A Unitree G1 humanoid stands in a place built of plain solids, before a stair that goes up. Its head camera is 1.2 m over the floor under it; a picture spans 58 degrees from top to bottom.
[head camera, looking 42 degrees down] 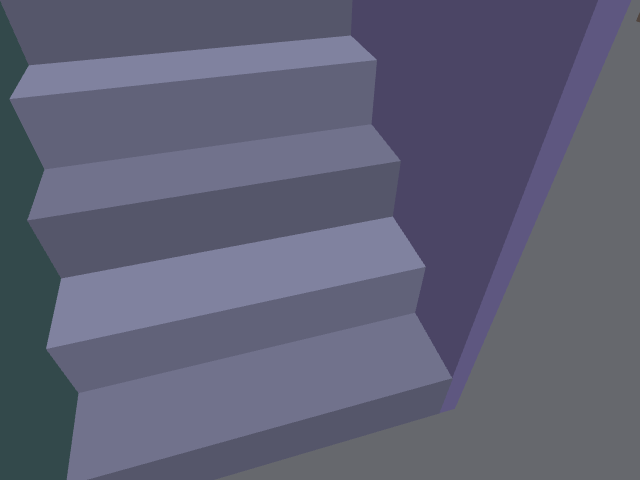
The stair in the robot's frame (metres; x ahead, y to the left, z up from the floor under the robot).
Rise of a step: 0.19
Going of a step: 0.22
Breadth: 0.92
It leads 16 degrees to the left of straight ahead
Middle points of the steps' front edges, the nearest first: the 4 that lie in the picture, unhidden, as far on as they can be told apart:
0.46 0.10 0.19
0.67 0.16 0.38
0.88 0.22 0.58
1.10 0.28 0.77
